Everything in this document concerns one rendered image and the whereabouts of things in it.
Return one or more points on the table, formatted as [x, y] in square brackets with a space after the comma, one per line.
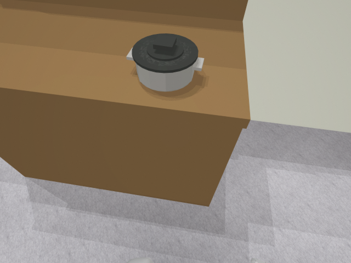
[73, 110]

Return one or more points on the pot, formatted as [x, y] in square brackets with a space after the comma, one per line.
[167, 82]

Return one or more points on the knob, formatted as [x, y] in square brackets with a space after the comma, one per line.
[166, 43]

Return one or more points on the lid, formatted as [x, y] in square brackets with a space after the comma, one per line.
[184, 54]

